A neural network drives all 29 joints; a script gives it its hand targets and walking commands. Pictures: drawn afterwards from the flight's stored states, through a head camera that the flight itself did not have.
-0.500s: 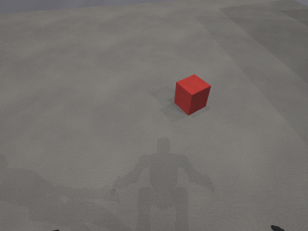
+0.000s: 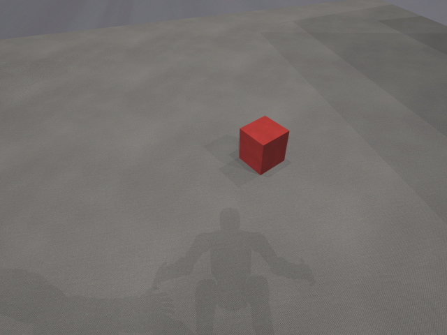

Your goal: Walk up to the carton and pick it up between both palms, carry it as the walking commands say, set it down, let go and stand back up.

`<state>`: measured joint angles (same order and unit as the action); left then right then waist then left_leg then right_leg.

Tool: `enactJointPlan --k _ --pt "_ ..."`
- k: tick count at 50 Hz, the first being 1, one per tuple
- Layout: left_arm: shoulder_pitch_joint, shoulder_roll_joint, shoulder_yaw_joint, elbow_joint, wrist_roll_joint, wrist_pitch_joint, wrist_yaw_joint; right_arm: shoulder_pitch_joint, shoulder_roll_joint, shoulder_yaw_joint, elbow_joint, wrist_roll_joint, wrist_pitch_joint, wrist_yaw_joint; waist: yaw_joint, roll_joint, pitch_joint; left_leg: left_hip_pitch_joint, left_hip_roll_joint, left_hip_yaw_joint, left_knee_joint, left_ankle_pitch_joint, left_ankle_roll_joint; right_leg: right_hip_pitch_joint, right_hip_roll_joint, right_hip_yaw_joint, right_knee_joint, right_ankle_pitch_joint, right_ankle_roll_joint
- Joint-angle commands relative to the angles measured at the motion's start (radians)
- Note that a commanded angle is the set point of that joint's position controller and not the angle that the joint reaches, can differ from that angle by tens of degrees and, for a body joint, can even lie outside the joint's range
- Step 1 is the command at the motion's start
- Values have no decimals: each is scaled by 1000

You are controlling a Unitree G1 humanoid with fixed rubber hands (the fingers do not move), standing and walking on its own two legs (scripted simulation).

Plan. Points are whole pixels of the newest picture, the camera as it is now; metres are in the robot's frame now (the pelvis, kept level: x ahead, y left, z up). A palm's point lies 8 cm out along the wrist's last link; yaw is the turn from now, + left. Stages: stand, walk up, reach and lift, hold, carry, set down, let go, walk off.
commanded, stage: walk up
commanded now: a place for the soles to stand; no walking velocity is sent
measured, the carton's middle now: (262, 145) +1.36 -0.23 -0.66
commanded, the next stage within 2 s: none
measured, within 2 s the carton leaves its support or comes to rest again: neither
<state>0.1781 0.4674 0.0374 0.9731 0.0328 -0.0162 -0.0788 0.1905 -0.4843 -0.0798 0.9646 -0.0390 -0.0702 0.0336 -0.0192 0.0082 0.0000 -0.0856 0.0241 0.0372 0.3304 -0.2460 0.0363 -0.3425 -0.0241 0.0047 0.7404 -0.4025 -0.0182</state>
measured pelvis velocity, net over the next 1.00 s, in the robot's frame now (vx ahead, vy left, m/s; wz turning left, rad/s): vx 0.38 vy -0.09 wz -0.15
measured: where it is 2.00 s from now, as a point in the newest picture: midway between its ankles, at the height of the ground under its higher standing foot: (247, 240)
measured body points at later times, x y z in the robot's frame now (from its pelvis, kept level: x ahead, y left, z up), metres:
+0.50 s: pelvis +0.16 -0.08 -0.01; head +0.16 -0.07 +0.44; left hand +0.17 +0.28 -0.10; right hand +0.32 -0.41 -0.07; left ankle +0.26 +0.05 -0.72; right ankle +0.13 -0.18 -0.75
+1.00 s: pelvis +0.38 -0.09 -0.03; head +0.40 -0.10 +0.42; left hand +0.61 +0.21 -0.09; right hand +0.35 -0.44 -0.12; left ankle +0.28 +0.04 -0.72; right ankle +0.48 -0.20 -0.75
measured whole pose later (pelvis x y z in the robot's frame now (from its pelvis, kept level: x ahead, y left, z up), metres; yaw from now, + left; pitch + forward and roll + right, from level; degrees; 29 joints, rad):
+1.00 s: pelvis +0.38 -0.09 -0.03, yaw -8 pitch -1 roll +1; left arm 0.18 0.50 0.07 0.70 0.00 -0.08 -0.07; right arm 0.43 -0.49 -0.07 0.74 0.01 -0.07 0.04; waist -0.07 0.00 0.06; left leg -0.17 0.03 0.06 0.85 -0.48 0.03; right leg -0.44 0.01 -0.07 0.60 -0.14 -0.09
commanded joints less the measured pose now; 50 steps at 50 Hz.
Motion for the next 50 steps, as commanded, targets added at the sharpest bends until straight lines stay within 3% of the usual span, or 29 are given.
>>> enactJointPlan --k 1,3,4,5,6,7,8,9,10,13,16,23,25,26,27,28,29,30,31,33,36,41,44,45,46,47,48,49,50 --pt "-14 150 66 -100 -14 -25 -46 -122 -237 -62 -122 -12 -23 12 57 160 70 -129 235 -114 -184 -300 143 -14 -50 -43 -33 91 3" --pt "38 152 75 -95 -25 -25 -48 -156 -246 -62 -142 -15 -14 18 89 156 66 -280 214 -47 -129 -361 121 142 -29 -96 -87 163 9" --pt "82 169 85 -85 -23 -31 -43 -158 -242 -58 -152 -11 -6 20 112 101 71 -365 202 -19 -43 -436 109 225 -10 -120 -129 186 7" --pt "153 204 104 -66 -18 -39 -32 -127 -213 -46 -158 -10 -1 22 134 -7 45 -456 171 14 111 -454 93 344 13 -114 -147 124 -6" --pt "277 267 131 -44 -10 -50 -13 -97 -158 -27 -176 -7 -1 25 187 -254 5 -575 87 75 427 -439 73 457 -44 53 -291 -117 -54" --pt "301 332 141 -79 -2 -61 4 -77 -103 -5 -205 10 -1 29 178 -460 25 -679 -24 48 761 -352 30 378 -240 482 -548 -463 -124" --pt "182 349 131 -147 -16 -71 15 -79 -166 -22 -209 15 6 29 114 -277 59 -644 5 -65 865 -250 10 238 -339 648 -628 -555 -192" --pt "142 346 120 -180 -27 -77 25 -69 -203 -36 -207 16 5 32 84 -144 110 -638 56 -90 877 -160 10 184 -325 622 -620 -514 -211" --pt "135 310 109 -174 -32 -81 27 -61 -231 -42 -184 25 -3 35 77 -46 58 -616 82 -109 831 -106 14 240 -295 544 -554 -351 -206" --pt "158 280 89 -182 -24 -82 22 -43 -210 -42 -190 30 -3 47 68 -89 32 -464 83 -61 609 -99 -19 92 -247 359 -557 -166 -205" --pt "168 284 85 -204 -29 -84 16 -44 -175 -36 -197 15 7 60 55 -131 43 -407 68 -46 476 -41 -40 68 -221 271 -566 -116 -195" --pt "186 278 72 -232 -24 -90 10 -131 -140 -42 -258 20 -5 68 65 -85 57 -254 10 10 269 13 -25 19 -206 215 -555 -104 -179" --pt "186 268 67 -236 -27 -86 11 -91 -130 -47 -253 20 -12 60 40 -55 51 -164 -8 20 164 20 -14 17 -188 185 -478 -56 -165" --pt "195 242 57 -241 -32 -85 13 -23 -144 -56 -240 12 -20 50 4 -19 17 -45 -24 14 99 -13 -1 -5 -150 136 -361 57 -144" --pt "216 191 38 -254 -42 -84 18 111 -190 -74 -212 -9 -31 32 -56 99 -80 169 53 -118 17 -140 46 -106 -76 55 -90 191 -109" --pt "226 105 10 -279 -52 -87 23 219 -278 -99 -203 -27 -42 17 -99 317 -143 356 320 -516 -59 -277 129 -355 59 31 248 9 -50" --pt "215 169 21 -251 -36 -84 37 190 -275 -97 -219 9 -42 5 -72 160 -44 282 377 -564 -91 -223 189 -441 57 88 313 -62 -40" --pt "213 208 31 -241 -34 -81 37 156 -258 -91 -230 23 -42 0 -41 64 -5 236 372 -488 -51 -55 207 -432 8 99 339 -24 -40" --pt "206 221 32 -245 -38 -79 36 145 -248 -86 -229 36 -41 4 -40 50 -27 240 359 -407 -13 154 224 -409 -25 98 321 -20 -35" --pt "195 205 39 -243 -45 -76 26 111 -196 -65 -255 31 -36 4 -3 49 45 107 274 -222 -20 379 189 -303 -37 95 216 35 -15" --pt "116 158 38 -279 -48 -65 14 163 -193 -56 -257 36 -44 5 -15 97 85 55 216 -125 -24 631 168 -252 -7 36 128 109 3" --pt "56 132 46 -293 -42 -56 -4 112 -214 -58 -307 39 -33 13 -2 187 56 -78 173 -14 -22 469 145 -13 25 -104 -125 319 -9" --pt "117 163 81 -269 -27 -52 6 164 -203 -46 -311 50 -24 9 44 73 -22 -170 176 -7 179 490 108 219 60 -121 -177 269 -55" --pt "196 192 99 -253 -24 -54 14 185 -171 -33 -315 52 -24 6 88 -5 -74 -235 140 16 349 477 84 359 51 -82 -197 230 -95" --pt "297 253 124 -242 -18 -59 24 191 -128 -16 -338 57 -30 5 140 -172 -131 -370 51 69 631 347 45 478 -98 127 -274 169 -168" --pt "326 292 126 -277 -34 -67 33 225 -115 -6 -346 62 -26 4 132 -287 -211 -505 -69 18 897 -228 20 542 -362 518 -378 119 -291" --pt "269 306 118 -304 -51 -76 42 207 -175 -16 -336 42 -19 -5 110 -159 -155 -556 -24 -102 980 -261 32 447 -407 607 -423 -1 -326" --pt "247 300 111 -314 -51 -81 55 194 -175 -14 -331 38 -16 -6 105 -113 -28 -612 -11 -153 967 -198 31 366 -372 566 -458 15 -276" --pt "184 256 98 -319 -53 -82 56 204 -187 -17 -318 40 -18 -4 74 -38 -23 -609 40 -135 893 -152 35 389 -326 431 -420 134 -247"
